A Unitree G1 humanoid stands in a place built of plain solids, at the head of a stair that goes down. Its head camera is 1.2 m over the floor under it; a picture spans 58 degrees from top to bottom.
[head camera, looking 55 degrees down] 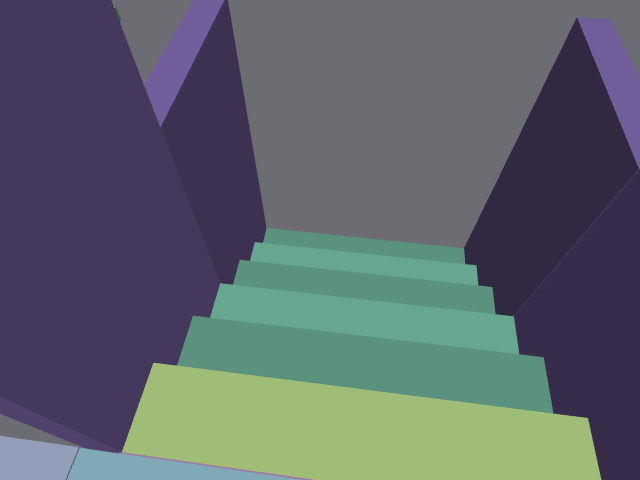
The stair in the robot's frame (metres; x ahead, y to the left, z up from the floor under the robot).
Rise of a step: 0.18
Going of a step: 0.23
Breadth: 1.20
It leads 7 degrees to the right of straight ahead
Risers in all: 6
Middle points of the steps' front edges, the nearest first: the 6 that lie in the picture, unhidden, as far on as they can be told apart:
0.35 -0.12 0.00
0.57 -0.15 -0.18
0.81 -0.17 -0.37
1.04 -0.20 -0.55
1.27 -0.23 -0.73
1.50 -0.26 -0.92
